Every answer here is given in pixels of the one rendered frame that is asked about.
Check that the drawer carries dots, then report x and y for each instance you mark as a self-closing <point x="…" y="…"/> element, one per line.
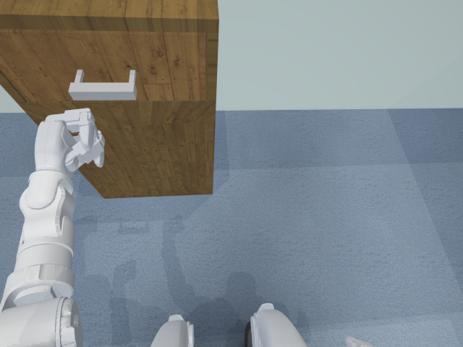
<point x="41" y="64"/>

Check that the robot thigh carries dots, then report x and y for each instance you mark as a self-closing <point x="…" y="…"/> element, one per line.
<point x="177" y="333"/>
<point x="271" y="328"/>

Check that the left robot thigh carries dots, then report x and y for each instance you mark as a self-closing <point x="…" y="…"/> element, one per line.
<point x="177" y="333"/>

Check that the robot left hand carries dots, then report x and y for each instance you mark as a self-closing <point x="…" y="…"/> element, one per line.
<point x="56" y="149"/>

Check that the handle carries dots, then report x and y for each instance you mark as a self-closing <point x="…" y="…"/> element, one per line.
<point x="103" y="90"/>

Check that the left robot forearm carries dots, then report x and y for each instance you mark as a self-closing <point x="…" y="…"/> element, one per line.
<point x="43" y="268"/>

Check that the robot left upper arm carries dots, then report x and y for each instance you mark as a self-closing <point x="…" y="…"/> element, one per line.
<point x="50" y="323"/>

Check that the cabinet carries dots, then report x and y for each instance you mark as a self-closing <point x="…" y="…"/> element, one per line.
<point x="153" y="148"/>

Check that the right robot thigh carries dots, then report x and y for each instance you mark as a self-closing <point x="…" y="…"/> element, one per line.
<point x="271" y="328"/>

